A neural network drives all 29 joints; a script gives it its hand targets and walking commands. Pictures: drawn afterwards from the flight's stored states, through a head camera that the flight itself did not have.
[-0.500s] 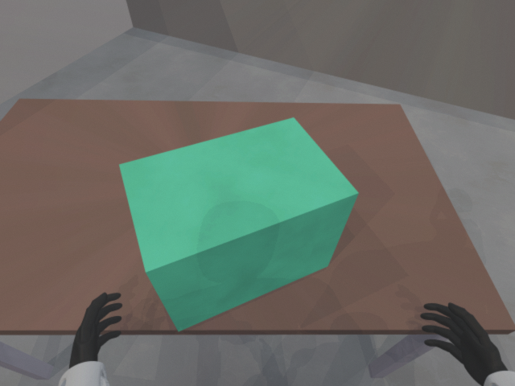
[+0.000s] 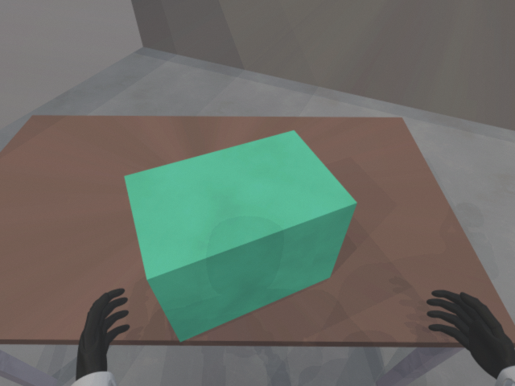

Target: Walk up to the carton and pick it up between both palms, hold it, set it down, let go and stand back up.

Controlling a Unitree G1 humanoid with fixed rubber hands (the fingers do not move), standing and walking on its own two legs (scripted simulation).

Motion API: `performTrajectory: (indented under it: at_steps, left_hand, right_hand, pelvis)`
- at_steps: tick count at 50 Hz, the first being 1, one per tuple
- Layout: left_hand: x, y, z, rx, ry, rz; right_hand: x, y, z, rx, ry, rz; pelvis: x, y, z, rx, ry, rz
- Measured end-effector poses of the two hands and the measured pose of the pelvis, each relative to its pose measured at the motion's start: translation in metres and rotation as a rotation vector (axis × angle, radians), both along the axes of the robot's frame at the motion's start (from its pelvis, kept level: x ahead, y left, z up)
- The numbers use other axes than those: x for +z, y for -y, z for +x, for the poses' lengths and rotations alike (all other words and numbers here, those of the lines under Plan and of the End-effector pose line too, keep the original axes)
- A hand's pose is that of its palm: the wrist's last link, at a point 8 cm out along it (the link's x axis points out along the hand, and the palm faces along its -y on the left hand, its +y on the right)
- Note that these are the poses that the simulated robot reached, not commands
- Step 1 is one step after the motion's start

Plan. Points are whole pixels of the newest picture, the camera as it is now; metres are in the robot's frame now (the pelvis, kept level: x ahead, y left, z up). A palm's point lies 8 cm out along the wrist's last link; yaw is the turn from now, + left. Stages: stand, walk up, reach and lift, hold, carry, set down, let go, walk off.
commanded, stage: reach and lift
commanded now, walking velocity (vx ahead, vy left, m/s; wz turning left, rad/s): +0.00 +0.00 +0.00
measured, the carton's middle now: (239, 232) +0.40 +0.05 -0.01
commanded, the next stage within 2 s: none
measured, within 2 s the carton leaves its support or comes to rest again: neither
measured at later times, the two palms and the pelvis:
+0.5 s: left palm (89, 336) +0.20 +0.24 +0.03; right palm (460, 284) +0.29 -0.29 +0.03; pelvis +0.02 +0.00 +0.00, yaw +0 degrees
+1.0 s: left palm (83, 309) +0.22 +0.25 +0.06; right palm (438, 240) +0.34 -0.26 +0.07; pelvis +0.00 +0.00 +0.01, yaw +0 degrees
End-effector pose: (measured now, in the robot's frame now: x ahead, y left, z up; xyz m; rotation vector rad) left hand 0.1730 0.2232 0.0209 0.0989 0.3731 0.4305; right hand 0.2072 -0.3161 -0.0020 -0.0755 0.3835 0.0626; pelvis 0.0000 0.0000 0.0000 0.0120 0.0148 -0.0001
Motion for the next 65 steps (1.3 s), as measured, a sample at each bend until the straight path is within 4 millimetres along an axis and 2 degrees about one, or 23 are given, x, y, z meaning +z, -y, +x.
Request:
performTrajectory:
  at_steps: [7, 14, 21, 31, 35, 44, 55, 65]
  left_hand:
    - [-0.008, -0.001, -0.005, 0.023, -0.039, -0.030]
    - [-0.011, -0.005, 0.000, 0.059, -0.054, -0.057]
    - [0.001, -0.008, 0.018, 0.066, -0.022, -0.060]
    - [0.025, -0.019, 0.031, 0.077, 0.006, -0.026]
    - [0.033, -0.020, 0.032, 0.072, 0.024, -0.020]
    - [0.031, -0.023, 0.036, 0.089, 0.011, -0.078]
    - [0.042, -0.022, 0.064, 0.083, 0.014, -0.117]
    - [0.054, -0.026, 0.082, 0.100, -0.025, -0.113]
  right_hand:
    - [0.008, -0.002, 0.011, 0.004, 0.011, 0.006]
    - [0.021, -0.012, 0.042, 0.029, 0.026, 0.009]
    - [0.031, -0.021, 0.076, 0.054, 0.038, 0.017]
    - [0.029, -0.023, 0.094, 0.036, 0.046, 0.039]
    - [0.039, -0.028, 0.102, 0.058, 0.099, 0.048]
    - [0.051, -0.042, 0.117, 0.086, 0.089, 0.072]
    - [0.088, -0.063, 0.150, 0.126, 0.123, 0.102]
    - [0.095, -0.070, 0.175, 0.114, 0.082, 0.141]
  pelvis:
    - [0.000, 0.000, -0.001, 0.000, 0.001, 0.000]
    - [0.000, -0.001, 0.004, 0.000, -0.005, -0.001]
    - [0.001, -0.001, 0.014, 0.001, -0.023, -0.002]
    - [0.005, -0.001, 0.022, 0.002, -0.055, -0.003]
    - [0.005, 0.000, 0.020, 0.002, -0.057, -0.003]
    - [0.007, 0.001, 0.009, 0.002, -0.048, -0.002]
    - [0.006, 0.001, 0.000, 0.001, -0.035, -0.002]
    - [0.008, 0.002, 0.002, 0.002, -0.048, -0.002]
